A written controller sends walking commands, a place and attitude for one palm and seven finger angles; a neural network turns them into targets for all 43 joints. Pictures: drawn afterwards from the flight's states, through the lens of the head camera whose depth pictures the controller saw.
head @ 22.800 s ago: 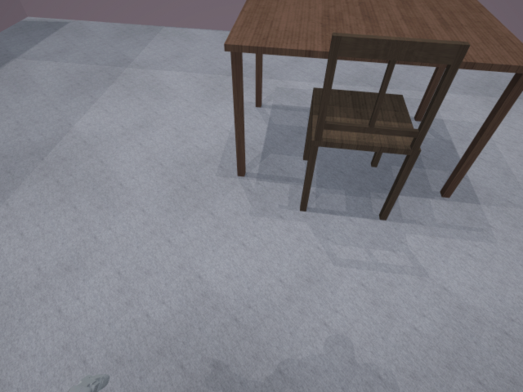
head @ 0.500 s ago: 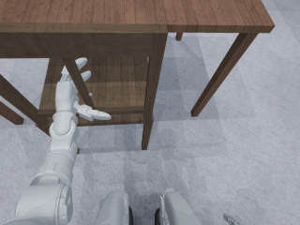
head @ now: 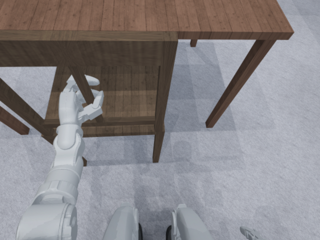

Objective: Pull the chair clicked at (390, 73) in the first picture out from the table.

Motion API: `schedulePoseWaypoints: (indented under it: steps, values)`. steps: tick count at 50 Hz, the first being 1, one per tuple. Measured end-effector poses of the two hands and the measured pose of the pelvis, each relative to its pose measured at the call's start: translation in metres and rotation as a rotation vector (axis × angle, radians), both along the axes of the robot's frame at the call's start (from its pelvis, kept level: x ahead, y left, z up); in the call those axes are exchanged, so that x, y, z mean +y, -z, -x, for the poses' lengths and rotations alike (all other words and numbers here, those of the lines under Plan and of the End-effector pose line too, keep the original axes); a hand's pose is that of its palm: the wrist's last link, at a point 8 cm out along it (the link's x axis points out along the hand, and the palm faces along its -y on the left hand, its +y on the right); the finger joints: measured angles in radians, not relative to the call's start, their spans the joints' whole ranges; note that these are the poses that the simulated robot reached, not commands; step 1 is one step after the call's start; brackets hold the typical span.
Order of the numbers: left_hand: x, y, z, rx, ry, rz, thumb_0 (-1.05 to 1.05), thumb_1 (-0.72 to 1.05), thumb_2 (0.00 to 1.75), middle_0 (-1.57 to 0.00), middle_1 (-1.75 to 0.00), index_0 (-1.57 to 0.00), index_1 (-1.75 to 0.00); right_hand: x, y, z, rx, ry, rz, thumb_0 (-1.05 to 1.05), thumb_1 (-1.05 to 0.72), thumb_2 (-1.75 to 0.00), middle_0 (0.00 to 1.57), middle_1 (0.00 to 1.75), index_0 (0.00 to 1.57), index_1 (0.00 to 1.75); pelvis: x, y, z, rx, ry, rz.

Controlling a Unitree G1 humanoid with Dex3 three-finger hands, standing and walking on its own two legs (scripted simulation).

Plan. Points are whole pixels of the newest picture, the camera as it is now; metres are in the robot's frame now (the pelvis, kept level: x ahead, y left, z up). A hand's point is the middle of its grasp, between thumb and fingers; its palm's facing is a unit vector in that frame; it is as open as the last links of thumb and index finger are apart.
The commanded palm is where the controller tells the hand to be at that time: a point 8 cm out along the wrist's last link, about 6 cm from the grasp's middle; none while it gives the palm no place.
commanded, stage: hook a spindle and tug to test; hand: left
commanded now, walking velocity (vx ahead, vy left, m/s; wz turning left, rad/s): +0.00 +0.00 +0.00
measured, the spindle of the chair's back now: (89, 97) +0.47 +0.18 +0.01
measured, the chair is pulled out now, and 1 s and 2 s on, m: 0.00 0.01 0.12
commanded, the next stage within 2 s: step backward, pulling the chair out in 0.64 s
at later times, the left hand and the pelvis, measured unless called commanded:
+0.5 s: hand (96, 105) +0.44 +0.15 +0.02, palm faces +0.05 -1.00 -0.01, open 5.2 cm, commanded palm +0.39 +0.19 +0.02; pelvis +0.02 +0.00 +0.01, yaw -1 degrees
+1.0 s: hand (95, 103) +0.43 +0.15 +0.04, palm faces +0.05 -0.99 -0.12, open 5.2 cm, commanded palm +0.41 +0.20 +0.04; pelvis +0.05 +0.02 +0.09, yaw -1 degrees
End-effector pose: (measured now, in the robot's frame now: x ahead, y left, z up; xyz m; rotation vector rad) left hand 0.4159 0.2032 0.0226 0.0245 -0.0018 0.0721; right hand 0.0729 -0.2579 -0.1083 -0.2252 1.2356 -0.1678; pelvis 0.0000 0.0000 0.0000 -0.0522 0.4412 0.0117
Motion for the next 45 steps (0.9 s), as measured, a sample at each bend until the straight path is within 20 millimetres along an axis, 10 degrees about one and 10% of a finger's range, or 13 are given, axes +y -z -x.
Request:
schedulePoseWaypoints:
  steps: [38,45]
  values:
    - [-0.001,-0.002,0.011,0.031,0.037,0.024,0.02,0.78,0.79,-0.37,-1.42,-0.38,-1.45,0.015,-0.016,-0.056,-0.075,-0.011,-0.041,0.00,-0.90,-0.89,0.20,0.30,0.20,0.30,0.008,-0.014,-0.036,0.018,0.018,-0.002]
    - [-0.002,-0.024,0.004,0.293,0.021,-0.104,0.05,0.75,0.82,-0.37,-1.31,-0.41,-1.45,0.029,-0.053,-0.063,-0.055,0.075,-0.021,0.00,-0.91,-0.89,0.20,0.30,0.20,0.30,0.014,-0.060,-0.046,-0.100,0.014,-0.014]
